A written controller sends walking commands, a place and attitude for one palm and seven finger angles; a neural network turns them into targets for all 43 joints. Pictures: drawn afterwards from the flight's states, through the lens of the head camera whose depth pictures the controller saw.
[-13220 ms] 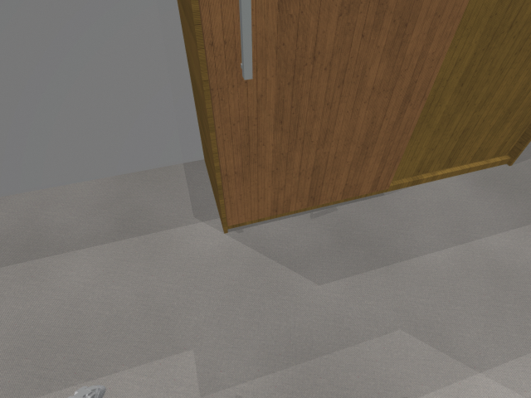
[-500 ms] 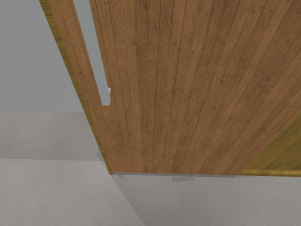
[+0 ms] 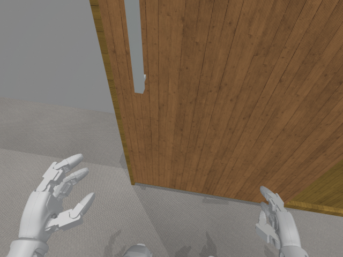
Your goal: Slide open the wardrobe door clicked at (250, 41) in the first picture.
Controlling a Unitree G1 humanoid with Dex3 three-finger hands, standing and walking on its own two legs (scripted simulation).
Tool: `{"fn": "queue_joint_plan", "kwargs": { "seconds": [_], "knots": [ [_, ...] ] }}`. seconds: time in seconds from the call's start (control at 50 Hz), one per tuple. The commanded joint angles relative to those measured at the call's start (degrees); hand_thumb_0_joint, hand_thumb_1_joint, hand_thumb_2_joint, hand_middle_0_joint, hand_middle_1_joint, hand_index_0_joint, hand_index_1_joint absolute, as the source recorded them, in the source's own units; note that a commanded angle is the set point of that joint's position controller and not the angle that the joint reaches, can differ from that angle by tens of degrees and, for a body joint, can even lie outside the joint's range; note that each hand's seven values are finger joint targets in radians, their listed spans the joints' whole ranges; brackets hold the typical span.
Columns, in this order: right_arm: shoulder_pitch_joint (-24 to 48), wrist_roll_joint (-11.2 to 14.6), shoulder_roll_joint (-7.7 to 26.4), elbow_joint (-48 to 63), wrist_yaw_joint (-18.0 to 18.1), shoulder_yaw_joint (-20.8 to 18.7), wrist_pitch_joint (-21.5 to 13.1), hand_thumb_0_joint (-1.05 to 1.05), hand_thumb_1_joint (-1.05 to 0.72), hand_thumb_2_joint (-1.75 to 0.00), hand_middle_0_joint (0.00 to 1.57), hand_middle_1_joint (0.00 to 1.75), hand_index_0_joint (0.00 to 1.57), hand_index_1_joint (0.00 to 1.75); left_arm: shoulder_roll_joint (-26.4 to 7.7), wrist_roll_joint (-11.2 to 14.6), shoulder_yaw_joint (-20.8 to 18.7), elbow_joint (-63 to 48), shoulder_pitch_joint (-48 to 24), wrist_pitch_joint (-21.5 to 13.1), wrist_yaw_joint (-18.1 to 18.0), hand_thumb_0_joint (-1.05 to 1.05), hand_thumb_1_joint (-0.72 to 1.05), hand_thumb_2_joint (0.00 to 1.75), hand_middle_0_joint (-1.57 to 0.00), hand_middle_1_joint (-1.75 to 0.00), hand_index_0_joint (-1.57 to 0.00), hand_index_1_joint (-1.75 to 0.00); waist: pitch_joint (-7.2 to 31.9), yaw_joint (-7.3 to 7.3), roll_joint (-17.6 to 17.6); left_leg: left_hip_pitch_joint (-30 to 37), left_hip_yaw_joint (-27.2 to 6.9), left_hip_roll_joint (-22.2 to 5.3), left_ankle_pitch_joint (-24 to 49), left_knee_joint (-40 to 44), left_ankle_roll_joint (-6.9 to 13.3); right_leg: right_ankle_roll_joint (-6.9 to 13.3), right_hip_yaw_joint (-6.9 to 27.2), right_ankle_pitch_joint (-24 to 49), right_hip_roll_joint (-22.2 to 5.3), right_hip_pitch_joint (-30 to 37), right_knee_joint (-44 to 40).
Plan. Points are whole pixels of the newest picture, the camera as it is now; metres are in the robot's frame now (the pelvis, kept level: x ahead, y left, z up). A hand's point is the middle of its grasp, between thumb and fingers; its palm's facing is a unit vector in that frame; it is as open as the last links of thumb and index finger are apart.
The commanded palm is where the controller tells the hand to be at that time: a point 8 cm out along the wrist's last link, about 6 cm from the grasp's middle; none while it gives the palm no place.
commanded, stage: raise the hand with hooked fingers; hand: left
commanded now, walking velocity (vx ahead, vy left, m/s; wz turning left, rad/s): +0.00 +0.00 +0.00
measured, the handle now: (137, 32) +0.55 +0.17 +0.24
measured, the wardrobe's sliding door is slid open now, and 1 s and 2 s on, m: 0.00 0.00 0.00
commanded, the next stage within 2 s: move the hooked fingers beside the handle in 1.56 s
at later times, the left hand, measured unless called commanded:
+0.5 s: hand (61, 150) +0.26 +0.25 +0.15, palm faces +0.03 -1.00 -0.07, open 12.3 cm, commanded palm +0.23 +0.30 +0.17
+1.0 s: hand (30, 94) +0.30 +0.28 +0.24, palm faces +0.07 -0.99 -0.08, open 13.9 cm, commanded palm +0.27 +0.32 +0.25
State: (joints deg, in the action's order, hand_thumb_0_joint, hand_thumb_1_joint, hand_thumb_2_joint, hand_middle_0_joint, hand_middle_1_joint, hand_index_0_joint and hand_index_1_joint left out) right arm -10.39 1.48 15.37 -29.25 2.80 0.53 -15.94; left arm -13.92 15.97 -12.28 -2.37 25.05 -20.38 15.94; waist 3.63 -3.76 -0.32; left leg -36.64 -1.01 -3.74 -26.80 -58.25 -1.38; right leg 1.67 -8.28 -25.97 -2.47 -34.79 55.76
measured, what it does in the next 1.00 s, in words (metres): rises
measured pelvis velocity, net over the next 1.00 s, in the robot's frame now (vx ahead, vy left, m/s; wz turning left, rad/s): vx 0.03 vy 0.01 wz -0.01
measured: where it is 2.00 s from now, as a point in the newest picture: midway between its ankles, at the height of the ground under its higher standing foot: outside the picture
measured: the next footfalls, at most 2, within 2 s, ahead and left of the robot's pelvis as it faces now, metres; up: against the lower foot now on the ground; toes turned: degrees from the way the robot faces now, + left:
none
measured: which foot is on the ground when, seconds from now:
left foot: down 0.00-1.00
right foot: down 0.00-1.00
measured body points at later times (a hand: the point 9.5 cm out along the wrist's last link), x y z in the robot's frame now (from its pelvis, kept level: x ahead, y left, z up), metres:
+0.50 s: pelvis +0.02 +0.02 +0.04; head +0.02 +0.01 +0.49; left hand +0.25 +0.30 +0.16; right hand +0.18 -0.24 -0.02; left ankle +0.03 +0.13 -0.68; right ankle +0.03 -0.11 -0.68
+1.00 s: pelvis +0.03 +0.01 +0.06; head +0.00 -0.01 +0.51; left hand +0.29 +0.34 +0.25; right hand +0.22 -0.20 -0.01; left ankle +0.03 +0.13 -0.68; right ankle +0.03 -0.11 -0.68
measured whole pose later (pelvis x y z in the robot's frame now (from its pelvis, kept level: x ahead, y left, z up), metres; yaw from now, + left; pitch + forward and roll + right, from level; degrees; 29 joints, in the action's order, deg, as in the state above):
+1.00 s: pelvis +0.03 +0.01 +0.06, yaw -1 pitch -4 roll -1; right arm -11.6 3.4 14.5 -36.7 6.0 6.8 -15.4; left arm -26.0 18.6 -26.0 6.9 -7.6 9.0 25.5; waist -0.1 -4.9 3.4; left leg -9.5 1.8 -2.2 -16.2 -30.0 -0.5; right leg 0.3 -6.6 -15.1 -2.1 -8.8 28.3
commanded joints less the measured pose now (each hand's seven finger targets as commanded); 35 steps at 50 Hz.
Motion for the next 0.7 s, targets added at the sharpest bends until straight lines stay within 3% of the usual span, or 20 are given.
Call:
{"fn": "queue_joint_plan", "kwargs": {
  "seconds": [0.0,0.08,0.16,0.2,0.26,0.3,0.34,0.36,0.4,0.46,0.54,0.62,0.68],
  "knots": [
    [0.0,0.7,7.0,4.0,2.0,-1.3,-4.2,0.0,-0.9,-0.9,0.2,0.3,0.2,0.3,-10.6,1.7,-2.6,-13.3,-17.5,-2.0,4.3,0.0,0.25,0.62,-0.25,-0.72,-0.25,-0.72,7.5,5.7,6.3,6.4,-0.5,3.1,6.4,11.4,2.8,-0.4,7.9,3.5,2.2,4.2,-15.2],
    [2.0,1.1,6.3,3.8,2.1,-0.8,-5.3,0.0,-0.9,-0.9,0.2,0.3,0.2,0.3,-12.1,3.8,-7.5,-7.5,-12.4,5.3,6.2,0.0,0.15,0.58,-0.25,-0.78,-0.25,-0.78,9.2,2.38,3.8,7.6,-0.3,3.3,9.9,14.8,2.4,-0.7,7.4,6.8,1.5,10.7,-17.7],
    [2.9,0.5,5.9,3.6,1.8,-0.6,-6.0,0.0,-0.9,-0.9,0.2,0.3,0.2,0.3,-14.4,5.9,-12.6,-7.3,-12.2,7.6,4.8,0.0,0.06,0.54,-0.26,-0.84,-0.26,-0.84,8.5,0.39,-0.8,7.9,-0.5,3.3,13.1,17.2,2.2,-0.8,7.3,9.6,1.4,14.8,-19.0],
    [2.3,0.5,6.0,3.5,1.4,-0.5,-6.5,0.0,-0.9,-0.9,0.2,0.3,0.2,0.3,-14.1,5.8,-12.5,-9.1,-12.6,7.1,4.3,0.0,0.01,0.52,-0.26,-0.87,-0.26,-0.87,8.5,0.43,0.8,9.6,-0.2,3.2,13.6,18.6,2.1,-0.8,6.3,10.8,1.5,14.9,-19.1],
    [1.7,0.5,6.6,3.0,1.4,-0.6,-7.2,0.0,-0.9,-0.9,0.2,0.3,0.2,0.3,-14.3,5.6,-12.2,-9.6,-14.4,6.9,3.9,0.0,-0.06,0.49,-0.27,-0.92,-0.27,-0.92,7.2,0.88,0.3,11.4,-0.1,3.1,14.1,19.9,2.3,-0.8,5.9,12.0,1.8,15.2,-19.9],
    [1.3,0.8,6.9,2.8,1.6,-0.6,-7.7,0.0,-0.9,-0.9,0.2,0.3,0.2,0.3,-13.5,5.3,-10.8,-9.9,-16.7,7.4,4.3,0.0,-0.1,0.47,-0.27,-0.94,-0.27,-0.94,6.3,1.42,2.4,13.3,0.2,3.1,13.0,21.2,2.3,-1.0,5.5,11.6,1.8,14.5,-20.7],
    [1.1,1.0,7.2,2.5,2.0,-0.5,-8.1,0.0,-0.9,-0.9,0.2,0.3,0.2,0.3,-14.5,4.8,-10.8,-11.0,-19.1,8.0,4.2,0.0,-0.15,0.45,-0.27,-0.98,-0.27,-0.98,6.2,1.59,3.5,15.1,-0.1,3.0,12.2,22.7,2.3,-0.9,4.9,10.9,1.8,14.7,-21.4],
    [1.1,0.9,7.5,2.4,2.3,-0.6,-8.1,0.0,-0.9,-0.9,0.2,0.3,0.2,0.3,-15.8,4.8,-11.8,-11.3,-20.5,8.4,4.2,0.0,-0.17,0.44,-0.28,-0.99,-0.28,-0.99,6.4,1.35,2.4,15.7,-0.1,3.0,12.9,22.9,2.5,-0.9,5.2,11.7,1.9,15.9,-21.8],
    [1.2,1.1,7.4,2.1,2.6,-0.4,-8.3,0.0,-0.9,-0.9,0.2,0.3,0.2,0.3,-16.0,4.5,-11.8,-12.2,-22.6,9.2,4.3,0.0,-0.22,0.42,-0.28,-1.02,-0.28,-1.02,6.7,1.28,4.9,17.9,0.0,3.1,14.1,24.2,2.4,-0.7,4.7,13.6,1.9,17.1,-22.2],
    [1.6,0.9,7.5,1.7,3.0,-0.1,-8.2,0.0,-0.9,-0.9,0.2,0.3,0.2,0.3,-18.1,4.5,-13.6,-11.6,-25.0,10.9,3.9,0.0,-0.29,0.39,-0.29,-1.07,-0.29,-1.07,5.6,0.62,3.6,19.4,-0.4,2.8,15.7,25.9,2.4,-0.6,4.3,15.7,2.2,19.0,-23.2],
    [2.5,1.3,7.2,1.5,3.5,0.6,-7.6,0.0,-0.9,-0.9,0.2,0.3,0.2,0.3,-18.3,4.5,-13.6,-10.4,-30.0,14.0,4.7,0.0,-0.38,0.35,-0.29,-1.12,-0.29,-1.12,4.4,0.44,6.8,22.2,-0.4,3.0,16.4,28.4,2.0,-0.5,3.9,17.1,2.2,20.4,-24.8],
    [3.1,1.4,7.0,1.5,3.8,1.3,-6.6,0.0,-0.9,-0.9,0.2,0.3,0.2,0.3,-20.3,4.5,-15.1,-7.8,-33.6,17.8,6.0,0.0,-0.48,0.31,-0.3,-1.18,-0.3,-1.18,3.7,0.23,4.7,23.8,-0.3,2.9,18.1,30.0,2.1,-0.5,3.9,19.5,2.3,22.6,-26.7],
    [4.1,1.7,6.6,1.7,3.7,1.9,-5.9,0.0,-0.9,-0.9,0.2,0.3,0.2,0.3,-20.9,4.2,-14.7,-8.0,-38.1,19.8,6.9,0.0,-0.5,0.3,-0.3,-1.2,-0.3,-1.2,3.4,0.27,7.4,25.7,-0.2,3.0,18.7,31.2,2.0,-0.3,4.1,20.0,2.3,23.6,-27.9]
  ]
}}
